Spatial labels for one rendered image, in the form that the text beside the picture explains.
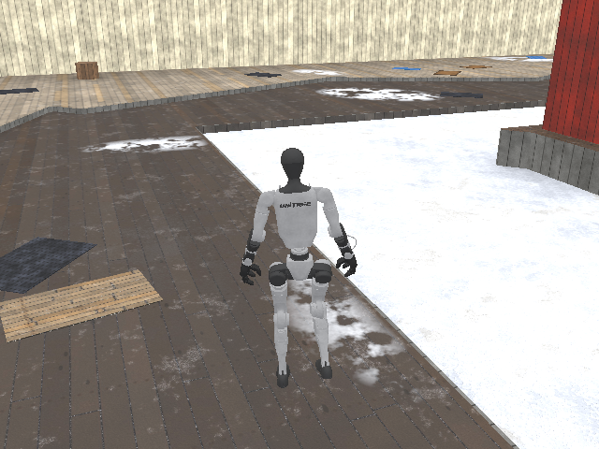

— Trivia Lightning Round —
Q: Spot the robot right foot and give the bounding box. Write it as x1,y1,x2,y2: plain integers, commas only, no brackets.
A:
315,359,332,379

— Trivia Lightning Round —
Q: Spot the left robot upper arm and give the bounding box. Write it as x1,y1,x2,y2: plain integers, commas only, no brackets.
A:
251,190,275,242

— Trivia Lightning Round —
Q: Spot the right robot upper arm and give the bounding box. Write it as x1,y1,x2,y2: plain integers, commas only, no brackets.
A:
314,187,343,238

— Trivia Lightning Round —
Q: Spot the right robot hand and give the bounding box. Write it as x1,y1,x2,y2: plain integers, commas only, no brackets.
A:
336,255,358,277

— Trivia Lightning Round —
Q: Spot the left robot hand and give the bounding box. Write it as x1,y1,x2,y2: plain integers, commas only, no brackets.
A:
240,263,261,285

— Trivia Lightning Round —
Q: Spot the right robot forearm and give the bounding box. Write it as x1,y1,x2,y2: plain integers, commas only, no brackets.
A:
334,223,354,259

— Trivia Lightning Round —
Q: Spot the left robot forearm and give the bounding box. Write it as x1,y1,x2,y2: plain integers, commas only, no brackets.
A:
242,228,260,267

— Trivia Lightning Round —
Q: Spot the right robot thigh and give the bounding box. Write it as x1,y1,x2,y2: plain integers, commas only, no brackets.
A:
310,259,332,318

